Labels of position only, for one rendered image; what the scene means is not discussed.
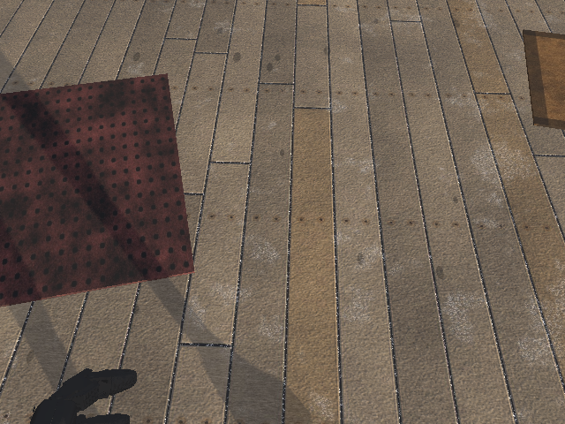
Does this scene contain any left robot hand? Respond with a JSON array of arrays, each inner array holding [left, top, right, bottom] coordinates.
[[30, 368, 137, 424]]

